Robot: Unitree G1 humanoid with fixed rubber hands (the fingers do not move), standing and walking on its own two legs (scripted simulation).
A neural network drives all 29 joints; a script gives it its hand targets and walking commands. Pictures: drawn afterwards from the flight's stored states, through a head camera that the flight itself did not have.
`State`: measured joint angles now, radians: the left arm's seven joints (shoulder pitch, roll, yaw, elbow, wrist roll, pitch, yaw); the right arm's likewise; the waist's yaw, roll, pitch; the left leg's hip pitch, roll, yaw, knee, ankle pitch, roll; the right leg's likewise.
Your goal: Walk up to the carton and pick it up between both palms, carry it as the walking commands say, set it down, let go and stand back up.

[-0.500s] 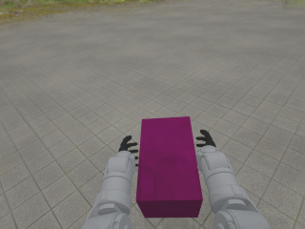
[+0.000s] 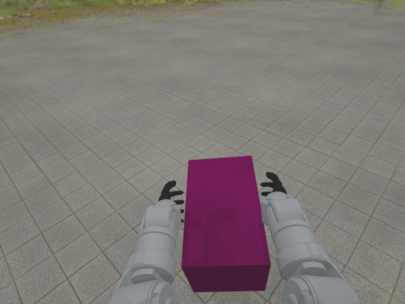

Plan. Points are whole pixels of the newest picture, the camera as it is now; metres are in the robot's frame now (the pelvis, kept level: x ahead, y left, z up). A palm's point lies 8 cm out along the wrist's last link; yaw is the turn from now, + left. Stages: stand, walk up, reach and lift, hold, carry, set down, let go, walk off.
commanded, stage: reach and lift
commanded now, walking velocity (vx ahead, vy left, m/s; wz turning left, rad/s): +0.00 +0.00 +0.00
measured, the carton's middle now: (224, 220) +0.35 +0.00 -0.04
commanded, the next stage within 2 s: hold in 0.84 s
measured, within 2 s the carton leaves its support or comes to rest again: neither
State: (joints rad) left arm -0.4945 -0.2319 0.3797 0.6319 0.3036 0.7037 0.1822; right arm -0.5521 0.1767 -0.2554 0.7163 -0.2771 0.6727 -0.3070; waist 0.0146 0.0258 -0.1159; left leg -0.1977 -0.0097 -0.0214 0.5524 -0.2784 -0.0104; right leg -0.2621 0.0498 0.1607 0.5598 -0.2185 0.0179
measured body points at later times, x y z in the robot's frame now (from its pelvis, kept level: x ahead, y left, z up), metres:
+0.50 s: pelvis +0.00 +0.00 +0.00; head -0.08 -0.02 +0.44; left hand +0.31 +0.12 +0.06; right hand +0.33 -0.12 +0.06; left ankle +0.02 +0.13 -0.73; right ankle +0.06 -0.13 -0.73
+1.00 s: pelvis -0.01 +0.00 +0.00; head -0.10 -0.02 +0.44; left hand +0.30 +0.12 +0.06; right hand +0.32 -0.13 +0.07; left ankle +0.02 +0.13 -0.73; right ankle +0.06 -0.13 -0.73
